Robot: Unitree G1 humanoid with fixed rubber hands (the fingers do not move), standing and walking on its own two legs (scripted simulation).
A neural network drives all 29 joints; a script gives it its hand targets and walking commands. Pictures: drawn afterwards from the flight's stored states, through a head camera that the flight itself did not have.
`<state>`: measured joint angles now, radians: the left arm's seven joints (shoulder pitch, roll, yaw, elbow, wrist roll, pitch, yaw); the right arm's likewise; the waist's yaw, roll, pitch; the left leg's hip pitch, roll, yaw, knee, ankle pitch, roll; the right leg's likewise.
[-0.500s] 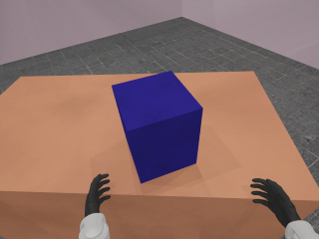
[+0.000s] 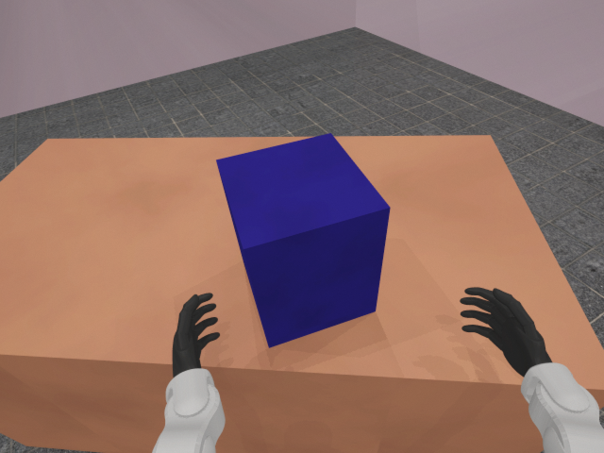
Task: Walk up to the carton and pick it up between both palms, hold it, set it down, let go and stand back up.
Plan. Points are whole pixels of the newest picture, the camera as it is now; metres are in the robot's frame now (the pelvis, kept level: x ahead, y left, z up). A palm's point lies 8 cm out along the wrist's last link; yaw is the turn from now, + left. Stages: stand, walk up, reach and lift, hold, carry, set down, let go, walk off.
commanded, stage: reach and lift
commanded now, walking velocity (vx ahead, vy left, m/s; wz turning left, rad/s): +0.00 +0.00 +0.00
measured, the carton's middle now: (300, 239) +0.46 +0.06 +0.02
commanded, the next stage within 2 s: none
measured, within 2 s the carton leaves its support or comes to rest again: neither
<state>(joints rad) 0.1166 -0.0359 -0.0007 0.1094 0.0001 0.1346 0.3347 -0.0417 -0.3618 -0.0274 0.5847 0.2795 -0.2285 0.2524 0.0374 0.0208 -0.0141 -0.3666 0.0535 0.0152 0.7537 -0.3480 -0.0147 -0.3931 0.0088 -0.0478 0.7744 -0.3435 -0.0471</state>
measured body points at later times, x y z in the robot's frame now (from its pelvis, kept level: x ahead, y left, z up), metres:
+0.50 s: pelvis +0.01 +0.00 +0.01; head +0.01 -0.01 +0.46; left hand +0.29 +0.19 +0.08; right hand +0.36 -0.21 +0.06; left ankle +0.04 +0.15 -0.71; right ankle +0.05 -0.09 -0.71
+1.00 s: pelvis -0.01 +0.00 +0.01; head +0.01 -0.01 +0.46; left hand +0.33 +0.18 +0.14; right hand +0.42 -0.16 +0.13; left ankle +0.04 +0.15 -0.71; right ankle +0.05 -0.09 -0.71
